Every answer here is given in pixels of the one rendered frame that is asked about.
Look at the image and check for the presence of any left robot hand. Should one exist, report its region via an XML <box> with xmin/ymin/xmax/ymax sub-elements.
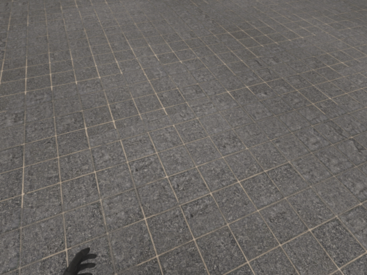
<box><xmin>63</xmin><ymin>247</ymin><xmax>97</xmax><ymax>275</ymax></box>

